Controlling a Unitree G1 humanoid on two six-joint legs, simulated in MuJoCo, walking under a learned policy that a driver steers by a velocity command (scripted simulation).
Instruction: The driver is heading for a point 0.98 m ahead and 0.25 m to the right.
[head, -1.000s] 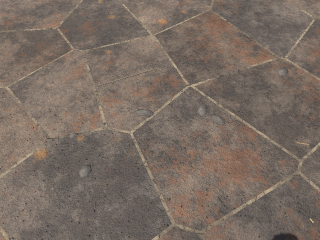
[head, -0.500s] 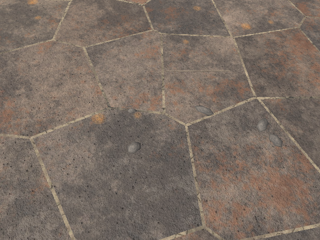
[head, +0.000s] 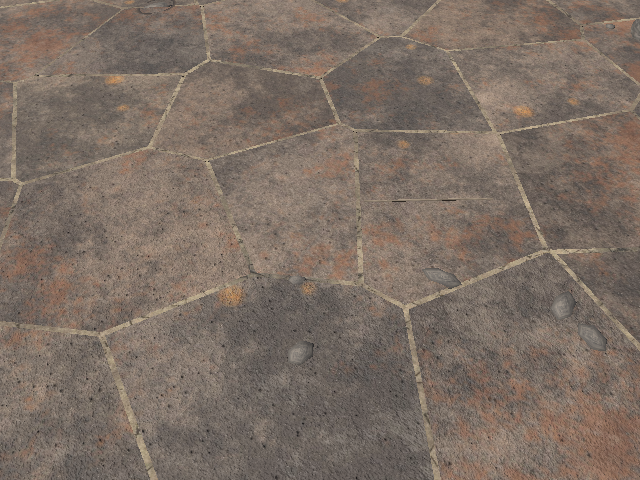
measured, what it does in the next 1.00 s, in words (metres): walks ahead: right foot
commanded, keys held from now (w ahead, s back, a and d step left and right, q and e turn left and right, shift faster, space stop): w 0.98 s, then w+e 0.02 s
